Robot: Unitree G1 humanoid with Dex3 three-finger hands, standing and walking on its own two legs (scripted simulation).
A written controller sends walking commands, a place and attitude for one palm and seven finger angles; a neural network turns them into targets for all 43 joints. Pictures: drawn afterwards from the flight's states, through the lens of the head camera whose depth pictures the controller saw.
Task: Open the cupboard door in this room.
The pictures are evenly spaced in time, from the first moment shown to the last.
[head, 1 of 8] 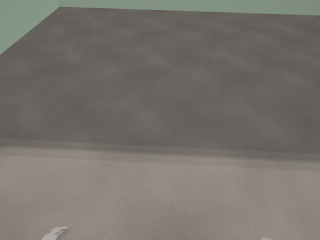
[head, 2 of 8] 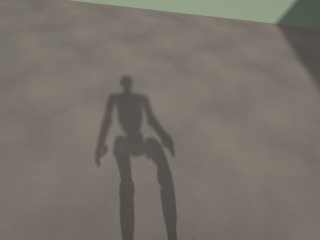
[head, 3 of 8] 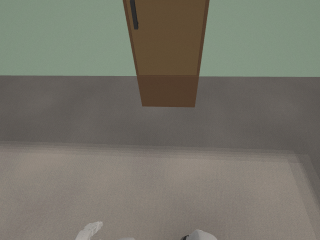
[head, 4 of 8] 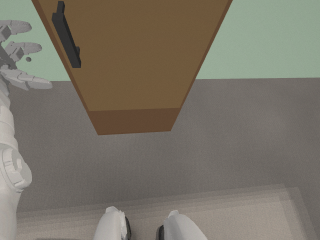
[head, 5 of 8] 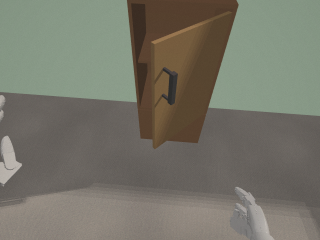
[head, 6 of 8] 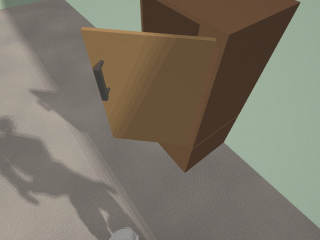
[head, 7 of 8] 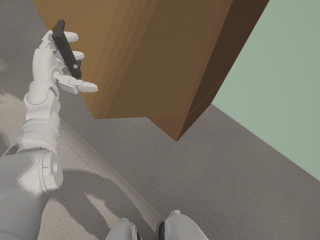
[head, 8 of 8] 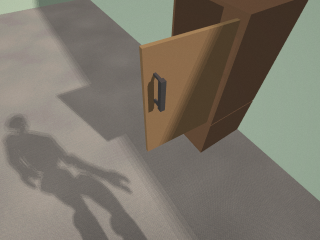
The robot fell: no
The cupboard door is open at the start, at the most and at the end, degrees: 0 87 87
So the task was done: yes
